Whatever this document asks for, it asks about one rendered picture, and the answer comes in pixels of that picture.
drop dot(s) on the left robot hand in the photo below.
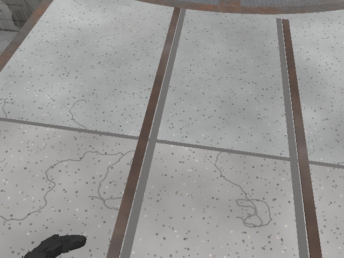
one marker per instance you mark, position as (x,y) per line
(55,245)

